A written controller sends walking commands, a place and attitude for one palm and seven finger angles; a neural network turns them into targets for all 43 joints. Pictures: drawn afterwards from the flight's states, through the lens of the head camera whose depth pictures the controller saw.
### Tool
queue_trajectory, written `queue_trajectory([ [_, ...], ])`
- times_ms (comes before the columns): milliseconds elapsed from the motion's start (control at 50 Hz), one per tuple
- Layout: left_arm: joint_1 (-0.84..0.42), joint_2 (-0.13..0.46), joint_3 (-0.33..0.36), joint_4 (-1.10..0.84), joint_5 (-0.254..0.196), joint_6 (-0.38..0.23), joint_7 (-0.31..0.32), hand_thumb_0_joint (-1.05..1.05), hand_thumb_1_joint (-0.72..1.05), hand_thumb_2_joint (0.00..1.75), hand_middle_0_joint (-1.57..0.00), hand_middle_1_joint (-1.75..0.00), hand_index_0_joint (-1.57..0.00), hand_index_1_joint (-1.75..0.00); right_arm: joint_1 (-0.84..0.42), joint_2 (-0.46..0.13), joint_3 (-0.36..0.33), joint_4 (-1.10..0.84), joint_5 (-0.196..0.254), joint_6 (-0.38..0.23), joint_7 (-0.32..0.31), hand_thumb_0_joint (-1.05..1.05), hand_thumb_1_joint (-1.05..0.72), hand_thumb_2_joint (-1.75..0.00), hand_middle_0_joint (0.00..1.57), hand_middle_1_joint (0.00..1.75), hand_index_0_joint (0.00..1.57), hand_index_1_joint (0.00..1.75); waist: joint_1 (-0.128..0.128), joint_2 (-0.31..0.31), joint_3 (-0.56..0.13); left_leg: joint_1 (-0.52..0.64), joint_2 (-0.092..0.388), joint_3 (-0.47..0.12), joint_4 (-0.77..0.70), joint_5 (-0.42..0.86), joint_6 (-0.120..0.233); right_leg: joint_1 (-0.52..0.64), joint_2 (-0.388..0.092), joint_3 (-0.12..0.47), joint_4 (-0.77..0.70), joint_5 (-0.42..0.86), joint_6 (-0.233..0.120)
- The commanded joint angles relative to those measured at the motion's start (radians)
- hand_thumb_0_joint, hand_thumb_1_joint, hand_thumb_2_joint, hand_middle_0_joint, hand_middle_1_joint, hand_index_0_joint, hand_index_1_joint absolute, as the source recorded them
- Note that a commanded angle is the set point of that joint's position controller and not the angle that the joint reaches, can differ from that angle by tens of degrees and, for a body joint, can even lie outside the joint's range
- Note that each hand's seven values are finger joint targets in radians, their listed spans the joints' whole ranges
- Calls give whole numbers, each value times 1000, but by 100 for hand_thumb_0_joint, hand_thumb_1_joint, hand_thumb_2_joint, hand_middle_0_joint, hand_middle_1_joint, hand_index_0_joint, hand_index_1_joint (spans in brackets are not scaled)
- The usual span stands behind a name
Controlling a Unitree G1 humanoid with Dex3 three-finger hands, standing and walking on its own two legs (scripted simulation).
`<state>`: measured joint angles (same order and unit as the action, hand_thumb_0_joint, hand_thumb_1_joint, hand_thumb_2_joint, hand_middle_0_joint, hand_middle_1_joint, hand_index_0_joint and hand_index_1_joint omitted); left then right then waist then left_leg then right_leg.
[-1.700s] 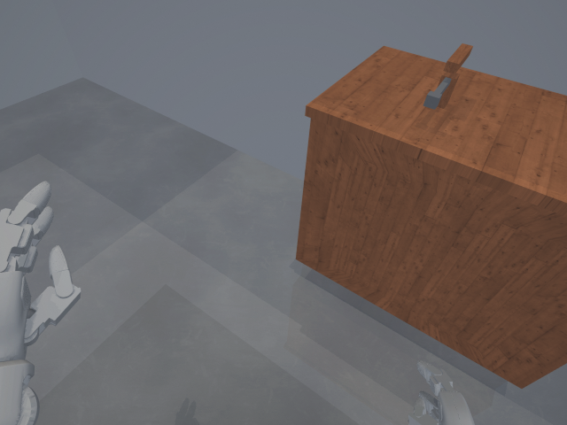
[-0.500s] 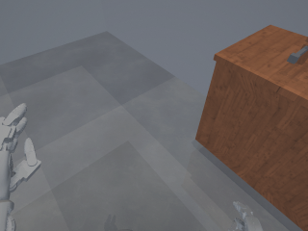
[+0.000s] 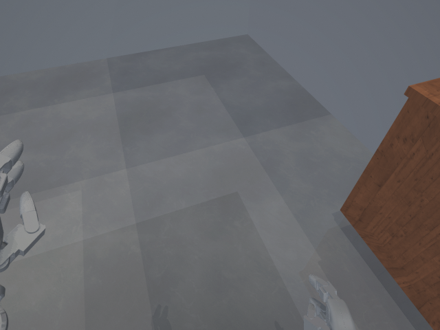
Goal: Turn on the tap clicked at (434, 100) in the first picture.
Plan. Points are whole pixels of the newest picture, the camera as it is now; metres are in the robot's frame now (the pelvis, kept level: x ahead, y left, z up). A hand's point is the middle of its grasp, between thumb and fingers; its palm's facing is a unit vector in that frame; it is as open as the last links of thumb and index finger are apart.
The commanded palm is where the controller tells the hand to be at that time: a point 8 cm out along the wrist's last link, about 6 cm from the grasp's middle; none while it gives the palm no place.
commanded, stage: walk around to get in front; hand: left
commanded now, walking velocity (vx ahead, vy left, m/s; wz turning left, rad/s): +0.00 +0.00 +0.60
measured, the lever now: out of the picture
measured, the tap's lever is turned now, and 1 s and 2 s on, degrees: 0 0 0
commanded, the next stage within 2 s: none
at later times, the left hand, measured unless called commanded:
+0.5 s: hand out of the picture +0.08 +0.31 +0.17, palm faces +0.61 -0.69 -0.39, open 7.4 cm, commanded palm +0.01 +0.33 +0.18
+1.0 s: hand out of the picture -0.05 +0.27 +0.16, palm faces +0.76 -0.47 -0.45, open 7.4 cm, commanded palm -0.13 +0.28 +0.18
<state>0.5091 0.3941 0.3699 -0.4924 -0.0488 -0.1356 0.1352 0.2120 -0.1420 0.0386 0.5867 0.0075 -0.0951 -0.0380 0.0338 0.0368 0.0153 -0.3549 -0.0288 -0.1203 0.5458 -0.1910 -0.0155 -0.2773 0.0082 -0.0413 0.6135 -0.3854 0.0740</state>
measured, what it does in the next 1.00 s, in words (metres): walks backwards, turning left: right foot, then left foot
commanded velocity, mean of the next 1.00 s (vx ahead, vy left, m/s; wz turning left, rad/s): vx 0.02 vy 0.00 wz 0.60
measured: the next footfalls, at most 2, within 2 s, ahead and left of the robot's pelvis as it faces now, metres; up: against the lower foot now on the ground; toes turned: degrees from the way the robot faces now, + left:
right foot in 0.02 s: +0.04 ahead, -0.11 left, +0.00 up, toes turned -1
left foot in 0.38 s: -0.05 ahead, +0.13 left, +0.00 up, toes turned +18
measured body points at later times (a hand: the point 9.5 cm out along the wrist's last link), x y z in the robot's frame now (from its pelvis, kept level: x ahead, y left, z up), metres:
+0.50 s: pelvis -0.06 +0.01 +0.00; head -0.04 +0.04 +0.45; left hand +0.04 +0.34 +0.19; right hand +0.17 -0.16 -0.07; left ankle -0.09 +0.12 -0.73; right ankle -0.03 -0.11 -0.67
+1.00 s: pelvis -0.09 -0.04 +0.01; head -0.07 -0.06 +0.46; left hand -0.09 +0.29 +0.19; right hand +0.18 -0.16 -0.09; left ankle -0.19 +0.07 -0.65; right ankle -0.05 -0.11 -0.73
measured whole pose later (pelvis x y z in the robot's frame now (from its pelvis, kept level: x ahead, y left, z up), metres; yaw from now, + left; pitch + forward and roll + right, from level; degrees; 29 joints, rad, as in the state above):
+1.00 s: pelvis -0.09 -0.04 +0.01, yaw +36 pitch +0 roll +3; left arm 0.48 0.34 0.30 -0.42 -0.03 -0.13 0.14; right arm 0.20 -0.25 -0.03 0.63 0.00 -0.05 -0.09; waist -0.01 0.01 0.02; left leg -0.49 0.01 0.04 1.08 -0.38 -0.06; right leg -0.21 -0.09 -0.19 0.47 -0.27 -0.04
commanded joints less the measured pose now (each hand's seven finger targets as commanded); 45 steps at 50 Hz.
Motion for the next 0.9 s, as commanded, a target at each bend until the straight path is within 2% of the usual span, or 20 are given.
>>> queue_trajectory([
  [0,-189,194,77,-201,28,-33,31,0,90,90,-20,-30,-20,-30,-116,-135,-65,-167,-5,-29,-23,0,-90,-90,20,30,20,30,-5,-329,-71,-269,-36,101,375,-350,-9,178,-427,497,-434,-3,-184],
  [20,-243,184,70,-191,16,-40,39,0,90,90,-20,-30,-20,-30,-115,-160,-66,-135,-20,-36,-29,0,-90,-90,20,30,20,30,-10,-251,-64,-232,-13,64,587,-332,-23,82,-472,441,-421,121,-203],
  [40,-228,137,29,-174,23,-47,36,0,90,90,-20,-30,-20,-30,-88,-165,-80,-118,-19,-37,-25,0,-90,-90,20,30,20,30,-29,-225,-104,-208,8,48,675,-272,-29,76,-437,344,-383,128,-188],
  [120,-133,178,86,-176,32,-73,35,0,90,90,-20,-30,-20,-30,-146,-142,-61,-132,-18,-9,-51,0,-90,-90,20,30,20,30,-27,-138,-68,-190,49,129,605,-189,-49,98,-310,39,-303,384,-162],
  [180,-127,191,119,-197,22,-91,47,0,90,90,-20,-30,-20,-30,-140,-146,-74,-147,-20,-9,-70,0,-90,-90,20,30,20,30,-22,-187,-72,-104,75,175,382,-202,-37,117,-326,-3,-293,418,-169],
  [260,-70,159,125,-216,14,-92,64,0,90,90,-20,-30,-20,-30,-97,-147,-82,-168,-27,-10,-69,0,-90,-90,20,30,20,30,1,-217,-120,-30,73,209,155,-254,-11,158,-364,35,-235,450,-194],
  [320,-70,135,103,-246,4,-89,64,0,90,90,-20,-30,-20,-30,-48,-154,-86,-168,-26,1,-61,0,-90,-90,20,30,20,30,-52,-139,-176,139,28,229,-105,-66,-3,129,-317,-26,-43,457,-113],
  [340,-81,128,88,-270,-2,-95,60,0,90,90,-20,-30,-20,-30,-45,-173,-91,-173,-24,1,-62,0,-90,-90,20,30,20,30,-63,-20,-184,213,88,150,-157,93,30,60,-247,-82,130,429,-61],
  [360,-89,129,77,-328,-7,-110,54,0,90,90,-20,-30,-20,-30,-64,-209,-97,-191,-22,-11,-57,0,-90,-90,20,30,20,30,-56,255,-168,314,295,-146,-185,534,127,-177,-116,-113,340,61,10],
  [380,-86,146,76,-337,16,-133,43,0,90,90,-20,-30,-20,-30,-49,-192,-96,-179,-18,-26,-39,0,-90,-90,20,30,20,30,-35,335,-148,369,423,-297,-162,839,207,-321,-79,-50,477,-264,10],
  [440,-102,156,84,-352,37,-131,17,0,90,90,-20,-30,-20,-30,-59,-192,-105,-140,-14,-44,-9,0,-90,-90,20,30,20,30,-49,176,-99,282,342,-224,-126,658,211,-360,-96,23,516,-154,8],
  [500,-60,139,80,-387,21,-124,19,0,90,90,-20,-30,-20,-30,-53,-189,-104,-138,-3,-66,1,0,-90,-90,20,30,20,30,-43,222,-110,181,232,-79,-148,496,143,-209,-46,-30,382,-36,19],
  [640,-26,132,101,-242,-16,-71,10,0,90,90,-20,-30,-20,-30,-62,-178,-84,-119,-8,-61,-8,0,-90,-90,20,30,20,30,-42,191,-109,115,249,-194,-194,260,166,-56,10,-19,125,-69,21],
  [720,-52,121,86,-184,-12,-49,3,0,90,90,-20,-30,-20,-30,-94,-165,-71,-119,-6,-45,-8,0,-90,-90,20,30,20,30,-13,90,-137,34,196,-194,-113,161,119,160,-4,-4,-240,128,4],
  [740,-80,140,86,-178,-1,-42,7,0,90,90,-20,-30,-20,-30,-95,-152,-67,-128,-1,-36,-8,0,-90,-90,20,30,20,30,-13,-41,-159,-56,142,-128,-10,0,77,253,-122,88,-332,208,-42],
  [760,-98,191,106,-172,13,-32,19,0,90,90,-20,-30,-20,-30,-93,-138,-68,-149,0,-28,-9,0,-90,-90,20,30,20,30,-15,-307,-151,-224,-3,63,255,-269,-2,315,-365,351,-373,266,-141],
  [780,-160,187,107,-167,-6,-32,29,0,90,90,-20,-30,-20,-30,-108,-162,-77,-149,0,-32,-18,0,-90,-90,20,30,20,30,-7,-275,-122,-241,-27,73,498,-370,-29,200,-466,402,-353,413,-195],
  [800,-157,136,51,-135,-3,-34,29,0,90,90,-20,-30,-20,-30,-84,-179,-94,-114,1,-32,-16,0,-90,-90,20,30,20,30,-31,-268,-136,-217,1,29,639,-317,-32,159,-465,325,-337,366,-178],
  [840,-99,140,72,-99,16,-43,26,0,90,90,-20,-30,-20,-30,-118,-146,-72,-120,-10,-13,-23,0,-90,-90,20,30,20,30,-39,-157,-99,-238,29,80,720,-203,-55,134,-354,128,-292,437,-160],
  [880,-135,163,77,-131,18,-59,28,0,90,90,-20,-30,-20,-30,-166,-140,-61,-126,-7,-3,-44,0,-90,-90,20,30,20,30,-36,-126,-75,-223,41,117,676,-184,-59,125,-322,12,-290,500,-143],
])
